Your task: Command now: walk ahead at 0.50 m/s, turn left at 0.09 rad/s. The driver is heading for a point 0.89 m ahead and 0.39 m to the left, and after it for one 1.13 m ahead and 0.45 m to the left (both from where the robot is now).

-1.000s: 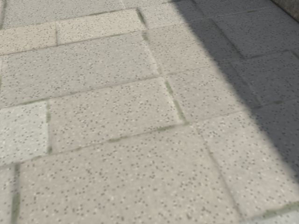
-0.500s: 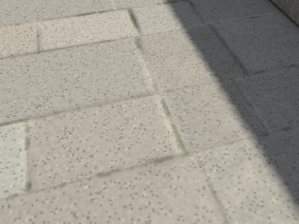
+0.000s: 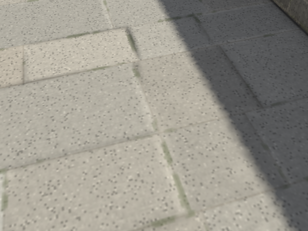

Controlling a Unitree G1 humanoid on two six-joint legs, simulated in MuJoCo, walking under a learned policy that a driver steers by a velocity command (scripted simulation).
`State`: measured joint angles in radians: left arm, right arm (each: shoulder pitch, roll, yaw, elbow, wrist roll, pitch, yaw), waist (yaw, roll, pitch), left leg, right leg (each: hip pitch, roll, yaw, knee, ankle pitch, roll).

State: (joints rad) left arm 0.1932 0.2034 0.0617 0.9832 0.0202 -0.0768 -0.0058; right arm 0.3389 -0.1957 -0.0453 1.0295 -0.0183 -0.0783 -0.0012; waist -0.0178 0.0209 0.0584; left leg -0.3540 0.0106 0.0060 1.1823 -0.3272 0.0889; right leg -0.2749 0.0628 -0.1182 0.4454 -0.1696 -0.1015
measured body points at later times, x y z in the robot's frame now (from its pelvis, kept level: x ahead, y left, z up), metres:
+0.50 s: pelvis +0.27 +0.06 -0.01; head +0.30 +0.07 +0.43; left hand +0.22 +0.30 -0.16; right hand +0.45 -0.16 -0.14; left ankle +0.32 +0.11 -0.74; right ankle +0.13 -0.08 -0.63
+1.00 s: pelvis +0.51 +0.10 -0.01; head +0.56 +0.11 +0.43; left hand +0.58 +0.40 -0.11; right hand +0.65 -0.15 -0.15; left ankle +0.34 +0.11 -0.67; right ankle +0.66 +0.07 -0.74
